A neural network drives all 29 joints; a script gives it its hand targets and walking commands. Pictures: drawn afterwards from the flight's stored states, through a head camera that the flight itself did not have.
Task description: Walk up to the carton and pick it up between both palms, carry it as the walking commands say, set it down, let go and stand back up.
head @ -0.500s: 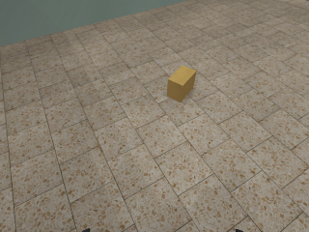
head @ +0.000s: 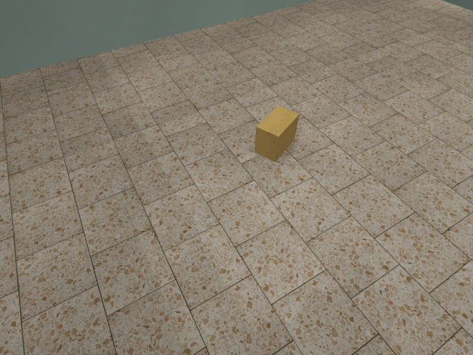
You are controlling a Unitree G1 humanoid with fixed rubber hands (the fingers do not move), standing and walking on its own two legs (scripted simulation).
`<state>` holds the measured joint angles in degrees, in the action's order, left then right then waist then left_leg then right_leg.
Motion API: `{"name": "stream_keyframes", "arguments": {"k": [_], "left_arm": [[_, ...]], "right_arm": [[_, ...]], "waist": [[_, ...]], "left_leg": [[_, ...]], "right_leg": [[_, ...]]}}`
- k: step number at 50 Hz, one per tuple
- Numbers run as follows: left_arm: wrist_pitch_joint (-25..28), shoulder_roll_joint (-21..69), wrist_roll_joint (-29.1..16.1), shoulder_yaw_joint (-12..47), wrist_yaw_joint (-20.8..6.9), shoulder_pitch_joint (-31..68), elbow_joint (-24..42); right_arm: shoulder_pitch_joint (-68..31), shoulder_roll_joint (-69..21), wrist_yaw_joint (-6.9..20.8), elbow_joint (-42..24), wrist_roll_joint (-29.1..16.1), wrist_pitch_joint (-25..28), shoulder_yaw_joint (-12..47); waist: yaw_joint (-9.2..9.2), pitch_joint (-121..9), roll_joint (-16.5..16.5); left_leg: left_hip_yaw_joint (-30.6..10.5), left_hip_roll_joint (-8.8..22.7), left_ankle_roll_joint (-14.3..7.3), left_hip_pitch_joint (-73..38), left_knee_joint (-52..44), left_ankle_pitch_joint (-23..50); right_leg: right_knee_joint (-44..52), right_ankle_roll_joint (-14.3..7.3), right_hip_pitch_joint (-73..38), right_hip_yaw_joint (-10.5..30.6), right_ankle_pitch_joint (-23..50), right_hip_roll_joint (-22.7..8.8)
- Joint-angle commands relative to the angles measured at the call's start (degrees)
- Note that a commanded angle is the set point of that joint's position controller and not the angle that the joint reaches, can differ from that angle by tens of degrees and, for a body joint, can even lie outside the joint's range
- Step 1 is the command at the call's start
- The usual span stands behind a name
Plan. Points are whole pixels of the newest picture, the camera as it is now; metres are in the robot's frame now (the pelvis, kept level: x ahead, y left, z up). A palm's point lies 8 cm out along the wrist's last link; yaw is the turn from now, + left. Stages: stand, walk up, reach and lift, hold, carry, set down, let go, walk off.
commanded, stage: stand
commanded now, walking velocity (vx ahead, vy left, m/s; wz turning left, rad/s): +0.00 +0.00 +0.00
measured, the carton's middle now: (276, 133) +1.37 -0.21 -0.67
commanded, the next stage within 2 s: walk up in 1.48 s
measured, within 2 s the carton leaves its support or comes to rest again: neither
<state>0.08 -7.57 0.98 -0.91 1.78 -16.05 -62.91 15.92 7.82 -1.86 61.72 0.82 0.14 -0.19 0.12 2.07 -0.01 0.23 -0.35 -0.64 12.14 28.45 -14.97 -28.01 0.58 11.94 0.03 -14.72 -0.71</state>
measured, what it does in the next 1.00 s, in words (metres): stands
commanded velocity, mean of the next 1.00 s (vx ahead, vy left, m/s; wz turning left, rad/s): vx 0.00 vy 0.00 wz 0.00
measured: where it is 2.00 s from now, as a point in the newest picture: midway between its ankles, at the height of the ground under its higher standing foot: outside the picture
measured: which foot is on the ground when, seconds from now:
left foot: down 0.00-1.00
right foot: down 0.00-1.00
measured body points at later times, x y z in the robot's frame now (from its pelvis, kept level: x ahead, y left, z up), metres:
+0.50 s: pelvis -0.01 +0.00 +0.00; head +0.00 +0.00 +0.45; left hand -0.02 +0.20 -0.16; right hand -0.02 -0.20 -0.16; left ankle +0.00 +0.11 -0.74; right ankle +0.00 -0.13 -0.74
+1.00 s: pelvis -0.01 +0.00 +0.00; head +0.00 +0.00 +0.45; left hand -0.03 +0.20 -0.16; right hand -0.04 -0.20 -0.16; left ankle +0.00 +0.11 -0.74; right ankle +0.00 -0.13 -0.74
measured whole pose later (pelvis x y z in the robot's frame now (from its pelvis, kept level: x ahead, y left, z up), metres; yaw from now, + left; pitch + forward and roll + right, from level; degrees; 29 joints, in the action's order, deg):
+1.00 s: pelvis -0.01 +0.00 +0.00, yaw +0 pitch -2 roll +0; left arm 0.1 -5.3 0.9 -0.4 2.2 -17.3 -67.1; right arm 18.0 5.8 -2.2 65.9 0.9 0.2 0.4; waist 0.0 1.8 -0.1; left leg 0.4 -0.3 -0.6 12.2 27.1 -13.4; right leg -26.7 0.6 12.1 0.2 -13.1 -0.7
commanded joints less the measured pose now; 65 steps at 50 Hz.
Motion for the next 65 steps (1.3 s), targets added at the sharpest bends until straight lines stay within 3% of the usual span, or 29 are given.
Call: {"name": "stream_keyframes", "arguments": {"k": [1, 16, 38, 65], "left_arm": [[0.7, -4.4, 0.0, -0.7, 0.4, -3.0, 0.2], [0.4, -2.9, 0.0, -0.3, 0.8, -4.5, -3.1], [0.2, -2.6, -0.1, -0.3, 0.7, -5.2, -3.6], [0.5, -1.6, -0.2, -0.1, 0.7, -6.5, -3.6]], "right_arm": [[2.8, 4.5, -0.4, -0.2, 0.0, 0.8, -0.7], [5.0, 2.8, -0.6, 3.5, 0.1, 0.4, 0.0], [6.0, 2.4, -0.6, 3.5, 0.1, 0.3, -0.1], [7.3, 1.8, -0.5, 3.6, -0.1, 0.6, 0.0]], "waist": [[0.10, 1.7, -0.3], [-0.09, 3.4, -0.4], [-0.14, 3.4, 0.0], [-0.14, 3.7, -0.1]], "left_leg": [[-4.3, 4.2, -1.7, 1.6, -6.7, 5.1], [-4.3, 4.2, -1.5, 1.9, -7.3, 4.3], [-4.8, 4.4, -1.4, 2.9, -8.3, 0.7], [-4.5, 4.5, -1.3, 2.5, -8.0, 2.5]], "right_leg": [[5.6, -2.5, 0.5, 3.5, 5.0, -3.3], [6.3, -2.4, 0.8, 4.0, 4.1, -3.5], [7.0, -2.1, 1.8, 3.9, 1.4, -3.2], [7.4, -2.3, 1.8, 4.2, 2.5, -3.5]]}}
